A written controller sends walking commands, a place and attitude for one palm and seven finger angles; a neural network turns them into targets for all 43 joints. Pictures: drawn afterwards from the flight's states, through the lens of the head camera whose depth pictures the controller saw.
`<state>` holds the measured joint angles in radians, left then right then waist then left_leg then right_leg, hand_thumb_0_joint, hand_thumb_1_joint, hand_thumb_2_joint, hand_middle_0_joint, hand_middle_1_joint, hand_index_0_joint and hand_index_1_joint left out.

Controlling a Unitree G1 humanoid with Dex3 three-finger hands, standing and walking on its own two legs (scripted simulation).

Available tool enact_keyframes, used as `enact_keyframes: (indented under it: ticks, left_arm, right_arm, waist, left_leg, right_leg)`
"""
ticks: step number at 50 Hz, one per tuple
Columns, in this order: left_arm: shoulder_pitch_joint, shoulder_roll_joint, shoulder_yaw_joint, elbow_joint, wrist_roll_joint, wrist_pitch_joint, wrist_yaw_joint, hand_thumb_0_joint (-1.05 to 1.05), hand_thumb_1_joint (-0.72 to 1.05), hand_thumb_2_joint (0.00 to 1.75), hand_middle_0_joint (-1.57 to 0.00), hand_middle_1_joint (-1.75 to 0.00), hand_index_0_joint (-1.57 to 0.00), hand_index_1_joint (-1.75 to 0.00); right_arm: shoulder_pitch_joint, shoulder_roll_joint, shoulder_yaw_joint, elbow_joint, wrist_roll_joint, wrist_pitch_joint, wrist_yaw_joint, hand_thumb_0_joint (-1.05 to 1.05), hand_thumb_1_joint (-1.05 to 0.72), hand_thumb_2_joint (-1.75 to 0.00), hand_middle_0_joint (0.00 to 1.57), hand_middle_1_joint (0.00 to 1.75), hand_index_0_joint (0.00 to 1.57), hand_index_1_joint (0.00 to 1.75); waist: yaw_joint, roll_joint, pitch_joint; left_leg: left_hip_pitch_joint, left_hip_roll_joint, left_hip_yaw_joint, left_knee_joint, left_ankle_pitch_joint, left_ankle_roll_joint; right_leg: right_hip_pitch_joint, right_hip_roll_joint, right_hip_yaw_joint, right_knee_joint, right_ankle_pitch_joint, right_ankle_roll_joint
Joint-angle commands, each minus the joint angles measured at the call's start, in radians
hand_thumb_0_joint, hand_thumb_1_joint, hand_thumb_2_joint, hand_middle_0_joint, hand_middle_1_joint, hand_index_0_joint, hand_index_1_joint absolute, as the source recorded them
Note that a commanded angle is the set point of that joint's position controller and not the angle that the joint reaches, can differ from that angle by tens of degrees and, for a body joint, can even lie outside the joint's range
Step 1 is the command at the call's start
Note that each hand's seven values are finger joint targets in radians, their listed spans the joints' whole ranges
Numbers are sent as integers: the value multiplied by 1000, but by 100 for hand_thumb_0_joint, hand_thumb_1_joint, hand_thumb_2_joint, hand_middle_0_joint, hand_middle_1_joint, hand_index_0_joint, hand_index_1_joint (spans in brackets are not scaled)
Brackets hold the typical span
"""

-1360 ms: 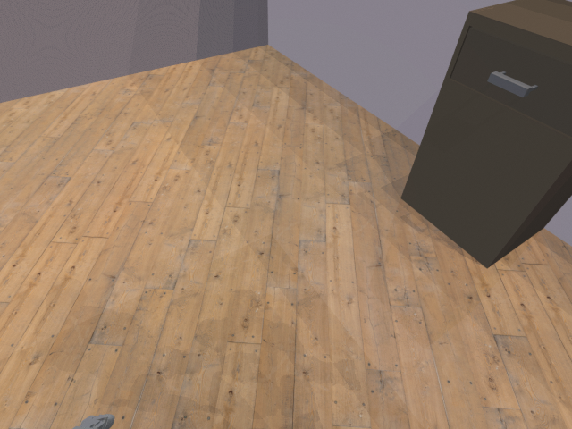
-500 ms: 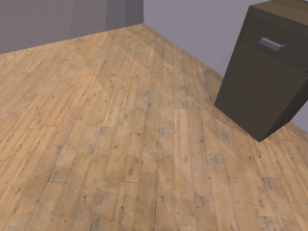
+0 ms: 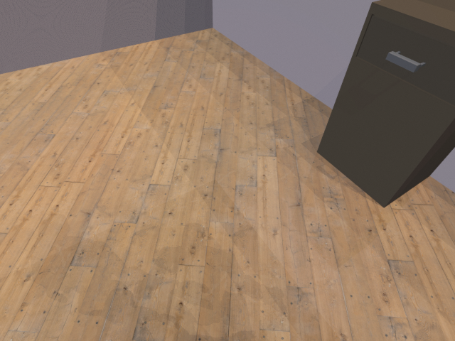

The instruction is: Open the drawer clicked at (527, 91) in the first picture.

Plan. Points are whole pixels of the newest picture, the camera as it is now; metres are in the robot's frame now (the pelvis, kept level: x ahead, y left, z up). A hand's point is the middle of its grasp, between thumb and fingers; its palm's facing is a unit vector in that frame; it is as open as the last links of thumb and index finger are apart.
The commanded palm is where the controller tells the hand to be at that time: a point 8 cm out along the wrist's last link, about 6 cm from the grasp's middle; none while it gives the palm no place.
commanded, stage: look at it before walking up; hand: left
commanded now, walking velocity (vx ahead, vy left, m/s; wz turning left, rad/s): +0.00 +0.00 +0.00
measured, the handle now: (406, 60) +1.16 -0.65 -0.03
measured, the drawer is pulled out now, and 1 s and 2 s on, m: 0.00 0.00 0.00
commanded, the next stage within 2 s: walk to a spot facing it in 0.08 s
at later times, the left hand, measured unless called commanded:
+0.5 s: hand out of the picture +0.04 +0.20 -0.19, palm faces -0.04 -0.98 -0.20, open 7.4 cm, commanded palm none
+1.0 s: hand (165, 335) +0.17 +0.14 -0.19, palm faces -0.05 -0.99 -0.15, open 7.4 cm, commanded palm none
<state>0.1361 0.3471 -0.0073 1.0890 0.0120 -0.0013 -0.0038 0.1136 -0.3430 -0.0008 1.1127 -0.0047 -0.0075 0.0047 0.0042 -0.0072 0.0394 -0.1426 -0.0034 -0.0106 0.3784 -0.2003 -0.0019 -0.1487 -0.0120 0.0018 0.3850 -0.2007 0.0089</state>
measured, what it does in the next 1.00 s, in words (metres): walks ahead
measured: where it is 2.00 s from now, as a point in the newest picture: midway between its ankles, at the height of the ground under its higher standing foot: (245, 250)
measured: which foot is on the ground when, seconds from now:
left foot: down 0.00-0.62, up 0.64-1.00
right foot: down 0.00-1.00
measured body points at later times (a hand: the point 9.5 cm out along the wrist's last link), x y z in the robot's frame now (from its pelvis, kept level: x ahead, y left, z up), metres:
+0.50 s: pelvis +0.06 +0.00 -0.02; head +0.05 +0.00 +0.43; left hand +0.05 +0.25 -0.17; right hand +0.05 -0.25 -0.17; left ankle +0.00 +0.12 -0.75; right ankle +0.01 -0.12 -0.74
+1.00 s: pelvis +0.28 -0.02 -0.03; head +0.32 -0.02 +0.41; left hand +0.18 +0.20 -0.18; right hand +0.38 -0.26 -0.17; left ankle +0.43 +0.05 -0.74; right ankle +0.05 -0.11 -0.74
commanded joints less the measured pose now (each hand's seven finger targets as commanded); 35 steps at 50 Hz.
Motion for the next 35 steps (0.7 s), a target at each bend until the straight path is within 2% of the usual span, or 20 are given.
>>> enact_keyframes:
  ticks: [1, 9, 11, 12, 14, 17, 21, 23, 24, 25, 26, 27, 28, 29, 30, 31, 32, 33, 34, 35]
  left_arm:
    - [-42, 201, 41, -63, -1, -27, 14, 0, 90, 90, -20, -30, -20, -30]
    - [-40, 203, 41, -60, 0, -26, 15, 0, 90, 90, -20, -30, -20, -30]
    - [35, 74, 14, -26, -1, -5, 18, 0, 90, 90, -20, -30, -20, -30]
    - [59, 71, 15, -22, 4, 2, 16, 0, 90, 90, -20, -30, -20, -30]
    - [76, 85, 25, -28, 9, 11, 4, 0, 90, 90, -20, -30, -20, -30]
    - [110, 80, 38, -43, 14, 10, -6, 0, 90, 90, -20, -30, -20, -30]
    - [164, 32, 47, -55, 10, -8, -12, 0, 90, 90, -20, -30, -20, -30]
    - [168, 5, 49, -69, 12, -17, -13, 0, 90, 90, -20, -30, -20, -30]
    - [158, -17, 49, -81, 13, -21, -14, 0, 90, 90, -20, -30, -20, -30]
    - [133, -40, 48, -95, 13, -27, -14, 0, 90, 90, -20, -30, -20, -30]
    - [103, -52, 46, -112, 12, -33, -15, 0, 90, 90, -20, -30, -20, -30]
    - [91, -55, 46, -117, 10, -41, -16, 0, 90, 90, -20, -30, -20, -30]
    - [101, -69, 49, -114, 8, -47, -15, 0, 90, 90, -20, -30, -20, -30]
    - [157, -83, 53, -93, 9, -53, -17, 0, 90, 90, -20, -30, -20, -30]
    - [295, -76, 64, -45, 12, -58, -16, 0, 90, 90, -20, -30, -20, -30]
    - [479, 27, 90, 15, 20, -70, -1, 0, 90, 90, -20, -30, -20, -30]
    - [620, 72, 97, 60, 2, -71, 16, 0, 90, 90, -20, -30, -20, -30]
    - [622, 43, 91, 78, 5, -73, 27, 0, 90, 90, -20, -30, -20, -30]
    - [582, 0, 81, 71, 9, -71, 32, 0, 90, 90, -20, -30, -20, -30]
    - [547, -29, 73, 56, 12, -68, 34, 0, 90, 90, -20, -30, -20, -30]
  right_arm:
    - [-57, -209, -37, -63, -2, -28, -16, 0, -90, -90, 20, 30, 20, 30]
    - [-60, -207, -36, -61, -2, -26, -16, 0, -90, -90, 20, 30, 20, 30]
    - [7, -77, -4, -29, -11, -7, -11, 0, -90, -90, 20, 30, 20, 30]
    - [36, -69, -6, -28, -14, -1, -8, 0, -90, -90, 20, 30, 20, 30]
    - [47, -81, -13, -30, -22, 5, -4, 0, -90, -90, 20, 30, 20, 30]
    - [73, -83, -23, -46, -23, 1, -3, 0, -90, -90, 20, 30, 20, 30]
    - [137, -67, -32, -52, -19, -21, -10, 0, -90, -90, 20, 30, 20, 30]
    - [184, -76, -44, -50, -17, -27, -12, 0, -90, -90, 20, 30, 20, 30]
    - [215, -86, -52, -42, -15, -31, -14, 0, -90, -90, 20, 30, 20, 30]
    - [246, -83, -58, -35, -13, -36, -18, 0, -90, -90, 20, 30, 20, 30]
    - [282, -72, -60, -26, -13, -42, -21, 0, -90, -90, 20, 30, 20, 30]
    - [305, -60, -61, -14, -14, -46, -22, 0, -90, -90, 20, 30, 20, 30]
    - [312, -42, -59, -9, -15, -48, -25, 0, -90, -90, 20, 30, 20, 30]
    - [294, -29, -54, -9, -18, -48, -28, 0, -90, -90, 20, 30, 20, 30]
    - [239, -15, -51, -25, -14, -50, -27, 0, -90, -90, 20, 30, 20, 30]
    - [188, 52, -39, -69, 0, -64, -17, 0, -90, -90, 20, 30, 20, 30]
    - [73, 68, -31, -124, -5, -72, -13, 0, -90, -90, 20, 30, 20, 30]
    - [35, 43, -39, -124, -11, -75, -15, 0, -90, -90, 20, 30, 20, 30]
    - [10, 64, -43, -123, -11, -73, -14, 0, -90, -90, 20, 30, 20, 30]
    - [-5, 86, -44, -124, -13, -67, -10, 0, -90, -90, 20, 30, 20, 30]
  waist:
    - [-3, 3, -82]
    - [-1, 11, -59]
    - [-1, -1, -68]
    - [-1, -10, -55]
    - [2, -6, 27]
    - [4, -14, 98]
    - [-6, 41, 103]
    - [-18, 96, 92]
    - [-29, 169, 103]
    - [-39, 197, 127]
    - [-54, 202, 131]
    - [-58, 188, 116]
    - [-51, 174, 109]
    - [-19, 139, 76]
    - [58, 70, 9]
    - [122, -234, -64]
    - [159, -313, -56]
    - [160, -276, -15]
    - [143, -154, 42]
    - [122, -47, 79]
  left_leg:
    - [24, 122, -99, -64, 149, 31]
    - [15, 120, -101, -74, 135, 30]
    - [15, 109, -72, -58, -18, 9]
    - [-3, 102, -69, -50, -138, 10]
    - [-85, 95, -73, -63, -349, 17]
    - [-143, 100, -76, -33, -421, 33]
    - [-102, 140, -105, -3, -344, 69]
    - [-60, 202, -177, -56, -398, 103]
    - [-17, 250, -230, -103, -407, 128]
    - [38, 298, -280, -128, -344, 159]
    - [98, 322, -288, -121, -198, 184]
    - [156, 328, -269, -84, -33, 194]
    - [148, 329, -222, -38, 100, 188]
    - [95, 291, -137, 50, 180, 151]
    - [-78, 217, -7, 254, 229, 97]
    - [-398, 87, 145, 581, 58, 26]
    - [-576, 28, 133, 748, -334, 5]
    - [-624, 63, 51, 834, -336, 15]
    - [-678, 92, 55, 875, -294, 10]
    - [-691, 112, 50, 870, -255, 7]
  right_leg:
    - [14, -111, 98, -62, 131, -36]
    - [16, -112, 98, -73, 119, -34]
    - [-1, -100, 101, -74, -67, -19]
    - [-21, -93, 114, -75, -188, -23]
    - [-84, -80, 138, -80, -361, -38]
    - [-139, -63, 158, -51, -418, -62]
    - [-177, -36, 139, 65, -296, -82]
    - [-236, 3, 77, 177, -281, -69]
    - [-292, 25, 24, 259, -249, -57]
    - [-361, 29, -25, 320, -224, -45]
    - [-415, 11, -34, 344, -250, -37]
    - [-439, 0, -35, 341, -275, -36]
    - [-398, -13, -48, 304, -281, -36]
    - [-266, -10, -65, 202, -238, -45]
    - [21, -13, -38, 81, -92, -72]
    - [325, -223, 305, -29, 23, -152]
    - [399, -379, 530, -88, 303, -210]
    - [399, -359, 501, -48, 481, -226]
    - [370, -355, 434, -41, 526, -254]
    - [321, -337, 377, -47, 477, -243]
